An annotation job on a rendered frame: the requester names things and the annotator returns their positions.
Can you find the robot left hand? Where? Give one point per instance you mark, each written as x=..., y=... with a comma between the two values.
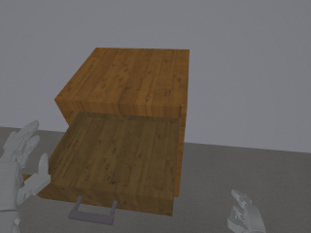
x=15, y=157

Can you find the handle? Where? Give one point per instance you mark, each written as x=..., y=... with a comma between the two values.
x=92, y=217

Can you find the cabinet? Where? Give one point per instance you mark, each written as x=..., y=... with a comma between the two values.
x=133, y=82

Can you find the robot left forearm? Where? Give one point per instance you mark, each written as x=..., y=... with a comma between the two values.
x=9, y=221

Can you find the robot right hand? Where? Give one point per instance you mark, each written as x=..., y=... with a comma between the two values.
x=249, y=219

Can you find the drawer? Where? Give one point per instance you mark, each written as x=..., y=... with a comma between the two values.
x=113, y=157

